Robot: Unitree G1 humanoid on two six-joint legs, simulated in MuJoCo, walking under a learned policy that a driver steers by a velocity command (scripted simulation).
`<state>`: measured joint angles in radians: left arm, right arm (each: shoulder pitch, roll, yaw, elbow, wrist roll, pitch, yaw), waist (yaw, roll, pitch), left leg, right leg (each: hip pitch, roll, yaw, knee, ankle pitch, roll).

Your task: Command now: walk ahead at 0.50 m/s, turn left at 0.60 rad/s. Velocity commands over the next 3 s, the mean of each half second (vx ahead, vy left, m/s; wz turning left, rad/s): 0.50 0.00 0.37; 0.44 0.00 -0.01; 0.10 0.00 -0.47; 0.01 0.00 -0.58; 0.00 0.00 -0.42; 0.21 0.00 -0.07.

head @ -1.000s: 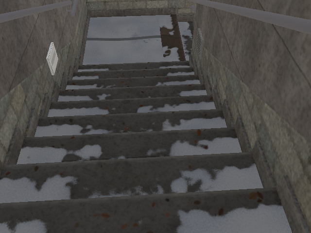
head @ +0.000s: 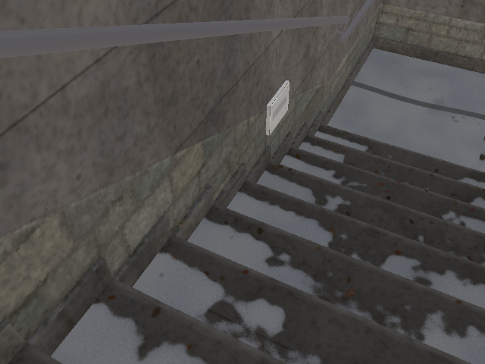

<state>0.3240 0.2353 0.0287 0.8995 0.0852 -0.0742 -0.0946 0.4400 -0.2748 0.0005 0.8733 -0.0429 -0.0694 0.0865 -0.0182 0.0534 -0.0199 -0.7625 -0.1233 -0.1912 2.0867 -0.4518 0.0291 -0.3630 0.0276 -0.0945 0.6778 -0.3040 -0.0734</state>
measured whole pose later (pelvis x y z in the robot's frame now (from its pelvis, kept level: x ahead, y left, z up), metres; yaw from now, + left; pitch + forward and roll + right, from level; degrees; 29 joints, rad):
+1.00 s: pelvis +0.48 +0.05 -0.15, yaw +7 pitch +1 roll -1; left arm 0.40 0.22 0.05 0.91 0.04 -0.09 -0.04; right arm 0.26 -0.21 0.01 0.80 -0.08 -0.09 0.06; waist 0.04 0.04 0.00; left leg -0.91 0.07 -0.07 1.51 -0.19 -0.07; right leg -0.31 0.11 0.01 0.66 -0.37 -0.09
